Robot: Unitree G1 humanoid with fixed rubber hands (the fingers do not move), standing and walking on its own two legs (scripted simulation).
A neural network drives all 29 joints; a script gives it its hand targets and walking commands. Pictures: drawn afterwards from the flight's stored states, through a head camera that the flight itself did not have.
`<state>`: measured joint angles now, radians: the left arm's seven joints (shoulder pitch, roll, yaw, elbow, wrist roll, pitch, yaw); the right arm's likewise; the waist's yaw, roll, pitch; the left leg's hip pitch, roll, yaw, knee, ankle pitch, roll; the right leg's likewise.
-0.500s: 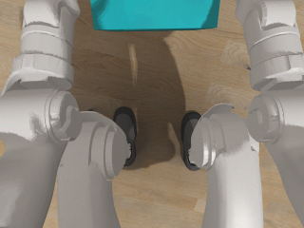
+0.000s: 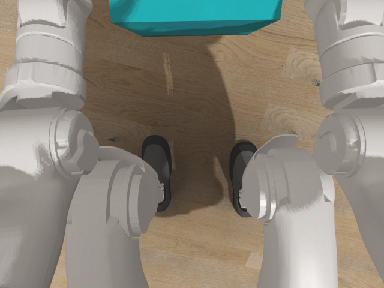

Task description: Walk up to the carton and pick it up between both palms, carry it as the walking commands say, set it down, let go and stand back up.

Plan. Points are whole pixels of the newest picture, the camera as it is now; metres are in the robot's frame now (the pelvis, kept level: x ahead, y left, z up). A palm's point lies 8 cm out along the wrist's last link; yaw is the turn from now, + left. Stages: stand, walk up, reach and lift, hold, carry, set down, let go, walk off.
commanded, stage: set down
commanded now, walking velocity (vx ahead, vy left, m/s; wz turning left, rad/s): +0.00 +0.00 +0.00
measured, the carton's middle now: out of the picture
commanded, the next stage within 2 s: none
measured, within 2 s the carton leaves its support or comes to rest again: neither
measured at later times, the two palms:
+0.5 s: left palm out of the picture +0.57 +0.16 -0.18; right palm out of the picture +0.56 -0.16 -0.19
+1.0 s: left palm out of the picture +0.55 +0.17 -0.20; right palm out of the picture +0.54 -0.18 -0.21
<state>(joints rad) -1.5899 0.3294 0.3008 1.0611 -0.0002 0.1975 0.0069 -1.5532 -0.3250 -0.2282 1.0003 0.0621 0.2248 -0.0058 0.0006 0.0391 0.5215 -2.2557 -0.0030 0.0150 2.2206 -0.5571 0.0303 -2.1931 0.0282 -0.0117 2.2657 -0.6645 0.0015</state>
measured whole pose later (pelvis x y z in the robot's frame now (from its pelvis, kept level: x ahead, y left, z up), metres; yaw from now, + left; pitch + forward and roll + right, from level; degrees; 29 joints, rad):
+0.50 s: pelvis +0.00 +0.00 +0.00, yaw +0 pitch +33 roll -1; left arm -1.59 0.33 0.30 1.08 0.00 0.19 -0.01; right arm -1.56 -0.32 -0.25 1.01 0.02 0.22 0.02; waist 0.00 0.04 0.52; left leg -2.26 0.00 0.01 2.24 -0.56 0.03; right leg -2.20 0.03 -0.01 2.28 -0.67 0.00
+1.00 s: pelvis +0.00 +0.00 -0.01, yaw +0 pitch +33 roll -1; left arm -1.59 0.34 0.25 1.20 -0.06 0.11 0.10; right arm -1.52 -0.36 -0.16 1.10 0.16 0.12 -0.11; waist 0.00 0.04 0.52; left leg -2.26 0.00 0.01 2.24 -0.56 0.03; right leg -2.20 0.03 -0.01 2.28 -0.67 0.00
